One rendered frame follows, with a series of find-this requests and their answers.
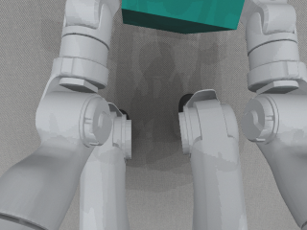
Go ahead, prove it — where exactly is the right robot upper arm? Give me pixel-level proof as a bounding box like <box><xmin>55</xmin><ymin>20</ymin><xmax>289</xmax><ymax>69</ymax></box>
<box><xmin>241</xmin><ymin>93</ymin><xmax>307</xmax><ymax>230</ymax></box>

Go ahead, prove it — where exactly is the left robot thigh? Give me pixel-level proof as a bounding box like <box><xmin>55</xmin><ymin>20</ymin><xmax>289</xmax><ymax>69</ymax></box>
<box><xmin>79</xmin><ymin>111</ymin><xmax>131</xmax><ymax>230</ymax></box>

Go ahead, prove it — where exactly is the robot right forearm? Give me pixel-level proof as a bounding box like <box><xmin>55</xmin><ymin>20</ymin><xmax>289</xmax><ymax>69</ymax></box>
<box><xmin>239</xmin><ymin>0</ymin><xmax>307</xmax><ymax>95</ymax></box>

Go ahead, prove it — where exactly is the left robot upper arm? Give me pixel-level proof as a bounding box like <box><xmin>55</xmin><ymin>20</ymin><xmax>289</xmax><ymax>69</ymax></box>
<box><xmin>0</xmin><ymin>91</ymin><xmax>112</xmax><ymax>230</ymax></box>

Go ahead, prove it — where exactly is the carton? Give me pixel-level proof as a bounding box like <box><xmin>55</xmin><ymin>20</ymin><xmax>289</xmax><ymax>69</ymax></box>
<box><xmin>121</xmin><ymin>0</ymin><xmax>245</xmax><ymax>35</ymax></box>

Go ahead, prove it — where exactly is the right robot shin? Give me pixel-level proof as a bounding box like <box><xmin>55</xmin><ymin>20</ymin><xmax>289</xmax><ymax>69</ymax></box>
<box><xmin>186</xmin><ymin>89</ymin><xmax>239</xmax><ymax>144</ymax></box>

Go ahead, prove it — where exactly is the robot left forearm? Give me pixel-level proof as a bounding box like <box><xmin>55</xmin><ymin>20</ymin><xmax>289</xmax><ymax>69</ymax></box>
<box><xmin>35</xmin><ymin>0</ymin><xmax>120</xmax><ymax>128</ymax></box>

